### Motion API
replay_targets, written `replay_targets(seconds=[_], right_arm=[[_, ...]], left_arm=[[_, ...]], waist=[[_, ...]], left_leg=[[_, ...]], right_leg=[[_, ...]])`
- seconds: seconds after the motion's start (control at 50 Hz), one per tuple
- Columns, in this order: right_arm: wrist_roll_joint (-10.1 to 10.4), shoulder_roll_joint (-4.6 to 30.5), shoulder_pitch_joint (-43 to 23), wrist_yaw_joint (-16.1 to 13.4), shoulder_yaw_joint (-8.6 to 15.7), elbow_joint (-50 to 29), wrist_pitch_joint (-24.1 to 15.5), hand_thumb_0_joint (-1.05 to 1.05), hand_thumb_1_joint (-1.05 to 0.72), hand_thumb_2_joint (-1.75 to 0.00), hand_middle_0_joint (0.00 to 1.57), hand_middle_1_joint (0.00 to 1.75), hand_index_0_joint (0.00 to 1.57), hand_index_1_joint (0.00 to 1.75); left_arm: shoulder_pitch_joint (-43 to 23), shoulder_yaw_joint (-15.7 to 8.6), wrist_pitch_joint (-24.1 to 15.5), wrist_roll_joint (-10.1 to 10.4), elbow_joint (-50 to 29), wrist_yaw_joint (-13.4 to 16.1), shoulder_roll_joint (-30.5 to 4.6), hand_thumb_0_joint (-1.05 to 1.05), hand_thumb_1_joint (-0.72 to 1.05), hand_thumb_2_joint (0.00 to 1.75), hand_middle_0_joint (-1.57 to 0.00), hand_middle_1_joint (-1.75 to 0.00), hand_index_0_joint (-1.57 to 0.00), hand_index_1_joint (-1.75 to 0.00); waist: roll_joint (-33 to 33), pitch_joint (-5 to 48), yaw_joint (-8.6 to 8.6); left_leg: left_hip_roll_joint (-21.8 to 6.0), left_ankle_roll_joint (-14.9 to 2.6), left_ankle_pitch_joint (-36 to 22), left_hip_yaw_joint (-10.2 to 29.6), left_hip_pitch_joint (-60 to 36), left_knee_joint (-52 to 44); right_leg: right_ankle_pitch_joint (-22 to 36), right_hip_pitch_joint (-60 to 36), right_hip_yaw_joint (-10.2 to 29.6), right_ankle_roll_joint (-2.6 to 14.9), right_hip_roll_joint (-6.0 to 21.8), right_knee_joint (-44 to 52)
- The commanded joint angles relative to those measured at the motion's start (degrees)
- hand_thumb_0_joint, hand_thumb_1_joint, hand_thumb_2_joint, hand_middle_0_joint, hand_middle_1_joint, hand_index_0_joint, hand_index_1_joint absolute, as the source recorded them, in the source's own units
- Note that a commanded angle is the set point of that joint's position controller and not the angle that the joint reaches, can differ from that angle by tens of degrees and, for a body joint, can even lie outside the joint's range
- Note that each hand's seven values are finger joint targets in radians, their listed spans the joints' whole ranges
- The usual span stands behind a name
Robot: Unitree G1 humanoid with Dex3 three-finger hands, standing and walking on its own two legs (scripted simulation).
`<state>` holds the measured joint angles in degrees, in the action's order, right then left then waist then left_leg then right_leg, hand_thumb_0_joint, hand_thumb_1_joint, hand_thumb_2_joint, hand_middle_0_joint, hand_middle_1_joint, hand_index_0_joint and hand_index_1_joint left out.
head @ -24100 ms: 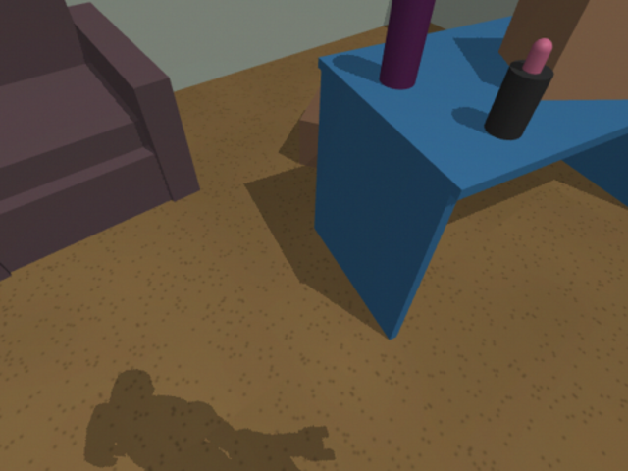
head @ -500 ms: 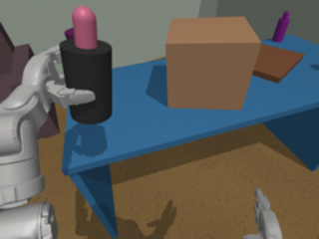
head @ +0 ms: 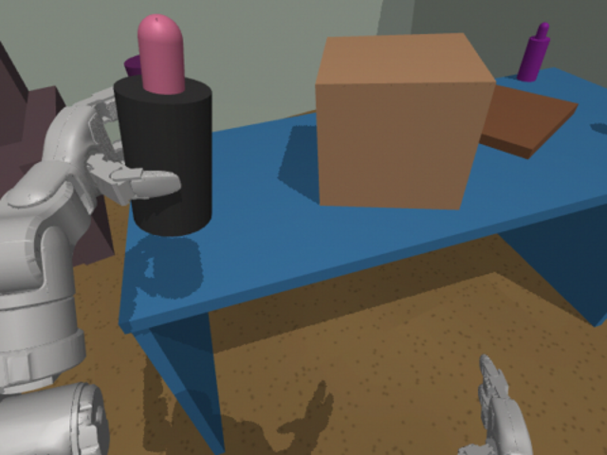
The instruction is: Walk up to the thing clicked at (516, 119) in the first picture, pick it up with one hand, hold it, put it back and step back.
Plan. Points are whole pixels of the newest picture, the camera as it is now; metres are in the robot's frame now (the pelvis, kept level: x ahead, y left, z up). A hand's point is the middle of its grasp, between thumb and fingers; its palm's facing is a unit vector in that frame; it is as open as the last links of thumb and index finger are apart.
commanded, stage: hold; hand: left
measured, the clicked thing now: (167, 130) +0.34 +0.13 +0.31
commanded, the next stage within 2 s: crouch in 0.52 s
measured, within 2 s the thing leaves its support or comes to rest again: neither
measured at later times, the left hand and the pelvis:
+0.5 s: hand (148, 147) +0.34 +0.15 +0.29, palm faces -0.01 -1.00 -0.05, open 12.0 cm; pelvis +0.00 +0.00 +0.00, yaw +0 degrees
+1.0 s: hand (182, 160) +0.39 +0.14 +0.24, palm faces +0.02 -1.00 +0.00, open 11.9 cm; pelvis -0.01 +0.00 +0.00, yaw +0 degrees
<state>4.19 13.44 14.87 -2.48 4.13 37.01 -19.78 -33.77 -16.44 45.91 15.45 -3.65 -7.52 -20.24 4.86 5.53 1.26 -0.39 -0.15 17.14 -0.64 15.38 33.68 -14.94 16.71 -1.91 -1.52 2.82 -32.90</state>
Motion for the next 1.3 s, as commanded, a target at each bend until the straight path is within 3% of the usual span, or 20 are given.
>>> replay_targets(seconds=[0.0,0.06,0.1,0.14,0.18,0.26,0.28,0.34,0.36,0.4,0.46,0.58,0.66,0.78,0.84,0.92,0.96,1.08,1.12,1.28], right_arm=[[0.1,6.0,-7.6,0.1,1.7,-10.5,-3.7,0.0,0.53,-0.06,0.05,0.05,0.05,0.05],[0.0,6.7,-5.6,-0.2,2.6,-8.3,-3.3,0.0,0.53,-0.06,0.05,0.05,0.05,0.05],[0.0,6.2,-9.2,-0.1,1.9,-11.7,-3.9,0.0,0.52,-0.06,0.05,0.05,0.05,0.05],[0.0,6.5,-8.0,-0.6,2.5,-9.2,-3.4,0.0,0.52,-0.06,0.05,0.05,0.05,0.05],[-0.1,5.6,-7.4,-0.4,1.5,-9.0,-3.5,0.0,0.53,-0.06,0.05,0.05,0.05,0.05],[0.0,6.6,-7.8,-0.7,2.5,-8.8,-3.4,0.0,0.52,-0.06,0.05,0.05,0.05,0.05],[0.0,6.2,-9.1,-0.7,1.6,-10.8,-3.7,0.0,0.52,-0.06,0.05,0.05,0.05,0.05],[0.0,6.3,-6.0,-0.8,2.0,-8.7,-3.2,0.0,0.52,-0.06,0.05,0.05,0.05,0.05],[0.2,5.7,-8.7,-0.6,1.0,-11.2,-3.7,0.0,0.53,-0.06,0.05,0.05,0.05,0.05],[0.0,6.9,-7.5,-0.8,2.3,-9.6,-3.5,0.0,0.53,-0.06,0.05,0.05,0.05,0.05],[0.2,5.8,-8.4,-0.4,1.5,-10.8,-3.7,0.0,0.53,-0.06,0.05,0.05,0.05,0.05],[0.1,6.2,-7.2,-0.6,2.2,-10.6,-3.9,0.0,0.53,-0.06,0.05,0.05,0.05,0.05],[0.1,5.9,-8.1,-0.5,1.9,-10.2,-4.3,0.0,0.59,-0.04,0.05,0.05,0.05,0.05],[-0.4,6.0,-7.3,-0.7,1.9,-9.8,-4.5,0.0,0.59,-0.04,0.05,0.05,0.05,0.05],[-0.7,5.5,-7.3,-0.8,1.2,-9.5,-5.1,0.0,0.59,-0.04,0.05,0.05,0.05,0.05],[-1.3,6.4,-5.9,-1.4,1.5,-9.1,-5.8,0.0,0.59,-0.04,0.05,0.05,0.05,0.05],[-1.5,5.7,-6.5,-1.4,0.8,-8.8,-6.2,0.0,0.59,-0.04,0.05,0.05,0.05,0.05],[-2.0,6.5,-7.3,-1.8,1.2,-11.1,-6.5,0.0,0.58,-0.05,0.05,0.05,0.05,0.05],[-2.1,6.3,-7.7,-1.9,1.0,-10.4,-6.7,0.0,0.57,-0.05,0.05,0.05,0.05,0.05],[-2.6,5.7,-8.1,-2.0,-0.3,-13.1,-6.3,0.0,0.56,-0.05,0.05,0.05,0.05,0.05]], left_arm=[[-30.4,-4.7,-6.2,1.3,-13.2,0.2,-11.2,0.0,-0.13,1.22,-1.19,-1.38,-1.21,-1.39],[-32.3,-8.1,-6.8,1.0,-16.0,0.8,-16.5,0.0,-0.14,1.23,-1.2,-1.39,-1.22,-1.41],[-32.1,-5.8,-6.5,1.1,-14.5,1.0,-12.8,0.0,-0.17,1.23,-1.19,-1.4,-1.21,-1.41],[-32.9,-8.6,-7.1,1.0,-15.9,1.3,-16.6,0.0,-0.14,1.24,-1.2,-1.4,-1.22,-1.42],[-32.3,-6.3,-7.0,0.8,-15.5,1.2,-13.9,0.0,-0.16,1.24,-1.2,-1.41,-1.22,-1.42],[-32.3,-6.5,-6.8,0.7,-14.5,0.7,-15.2,0.0,-0.15,1.24,-1.22,-1.42,-1.24,-1.43],[-30.3,-5.1,-6.4,0.8,-11.4,0.5,-12.6,0.0,-0.15,1.23,-1.21,-1.4,-1.22,-1.41],[-31.6,-6.9,-6.6,1.1,-14.2,0.0,-15.2,0.0,-0.14,1.24,-1.22,-1.41,-1.23,-1.42],[-30.5,-3.7,-6.2,1.0,-12.7,-0.3,-11.5,0.0,-0.15,1.23,-1.21,-1.41,-1.23,-1.42],[-32.6,-6.8,-6.5,1.2,-15.1,0.0,-15.2,0.0,-0.15,1.24,-1.21,-1.41,-1.23,-1.42],[-31.6,-5.0,-6.0,1.1,-12.7,0.2,-12.6,0.0,-0.15,1.25,-1.21,-1.42,-1.23,-1.43],[-33.6,-6.6,-6.6,1.2,-14.7,1.1,-14.4,0.0,-0.14,1.23,-1.19,-1.39,-1.21,-1.41],[-32.1,-4.3,-6.3,0.9,-9.6,1.2,-11.4,0.0,0.05,1.26,-1.26,-1.41,-1.27,-1.42],[-35.5,-3.4,-7.7,-0.2,-3.0,3.3,-10.7,0.0,-0.02,1.25,-1.25,-1.41,-1.26,-1.42],[-36.9,-0.9,-9.9,-0.9,0.1,4.1,-8.1,0.0,-0.04,1.23,-1.24,-1.39,-1.25,-1.4],[-41.1,-1.1,-15.0,-1.9,5.5,4.3,-10.4,0.0,-0.03,1.22,-1.24,-1.38,-1.25,-1.39],[-41.9,-1.3,-18.3,-2.1,7.4,4.4,-10.9,0.0,-0.02,1.22,-1.24,-1.38,-1.25,-1.39],[-49.2,-2.8,-27.2,-3.7,10.9,5.8,-14.5,0.0,-0.03,1.23,-1.25,-1.39,-1.27,-1.4],[-48.4,-1.0,-29.4,-4.0,14.4,5.8,-12.3,0.0,-0.03,1.25,-1.25,-1.41,-1.27,-1.42],[-52.1,-0.8,-38.2,-5.2,23.7,5.3,-13.6,0.0,-0.04,1.26,-1.27,-1.42,-1.28,-1.43]], waist=[[-3.3,12.6,-0.29],[-2.4,13.7,-0.19],[-3.7,14.3,0.06],[-3.1,14.2,0.31],[-2.2,13.4,0.18],[-2.9,13.6,-0.53],[-4.3,13.0,-0.21],[-4.4,13.0,-0.6],[-3.1,12.5,-0.24],[-2.9,13.4,-0.03],[-3.0,11.5,-0.11],[-3.2,13.9,-0.45],[-4.1,12.0,-0.66],[-5.2,12.0,-1.43],[-5.1,11.0,-1.43],[-6.4,13.3,-3.15],[-5.3,13.4,-2.2],[-3.0,19.6,-3.35],[-2.3,19.2,-3.73],[-1.8,21.5,-4.91]], left_leg=[[1.0,-0.67,-9.1,1.0,-5.4,-5.5],[1.4,-0.84,-9.8,0.5,-5.9,-4.8],[1.6,-0.99,-9.5,0.5,-5.2,-4.9],[1.5,-0.92,-9.1,0.6,-5.3,-5.0],[1.4,-0.78,-9.0,0.6,-4.9,-5.2],[1.9,-1.19,-8.8,0.1,-5.1,-4.8],[1.7,-1.14,-9.1,0.2,-4.8,-4.8],[1.4,-1.04,-9.5,0.4,-5.5,-4.9],[1.6,-0.97,-9.4,0.2,-5.3,-5.0],[1.5,-0.92,-9.3,0.5,-5.5,-5.2],[1.6,-0.91,-8.3,0.4,-4.3,-5.5],[1.6,-0.96,-9.2,0.3,-5.7,-4.9],[1.6,-1.01,-8.8,0.3,-5.1,-4.9],[1.4,-0.92,-8.2,0.4,-4.4,-5.2],[1.3,-0.82,-7.2,0.6,-3.8,-5.4],[1.4,-1.21,-6.5,0.2,-4.2,-4.7],[1.4,-1.13,-6.5,0.3,-2.6,-4.7],[0.9,-0.77,-7.6,0.6,-4.4,-3.7],[0.7,-0.6,-7.7,0.8,-4.4,-3.7],[0.3,-0.56,-9.4,0.5,-4.1,-3.3]], right_leg=[[7.2,-2.0,-2.1,1.45,-2.7,4.6],[7.7,-2.5,-1.8,1.36,-2.4,4.8],[7.7,-3.7,-1.8,1.3,-2.4,4.9],[7.2,-3.2,-1.7,1.28,-2.4,4.9],[7.1,-2.8,-1.9,1.56,-2.4,4.7],[7.4,-2.7,-1.4,1.18,-2.1,5.1],[7.4,-2.9,-1.6,1.2,-2.3,5.0],[7.6,-2.1,-1.8,1.23,-2.6,5.0],[7.5,-2.3,-1.9,1.43,-2.5,4.9],[7.6,-2.6,-1.9,1.31,-2.5,5.0],[6.8,-2.3,-1.9,1.41,-2.5,5.0],[7.7,-2.6,-1.8,1.27,-2.5,4.8],[7.6,-1.7,-1.7,1.18,-2.5,4.8],[7.5,-1.1,-1.5,1.22,-2.4,4.6],[6.8,-0.1,-1.6,1.3,-2.5,4.3],[7.1,0.1,-1.1,0.9,-2.3,4.6],[7.0,-0.8,-1.0,1.04,-2.1,4.2],[8.1,-1.3,-0.6,1.19,-2.3,3.4],[8.2,-0.9,-0.8,1.37,-2.5,3.1],[10.0,-0.8,-0.6,1.5,-2.9,3.2]])
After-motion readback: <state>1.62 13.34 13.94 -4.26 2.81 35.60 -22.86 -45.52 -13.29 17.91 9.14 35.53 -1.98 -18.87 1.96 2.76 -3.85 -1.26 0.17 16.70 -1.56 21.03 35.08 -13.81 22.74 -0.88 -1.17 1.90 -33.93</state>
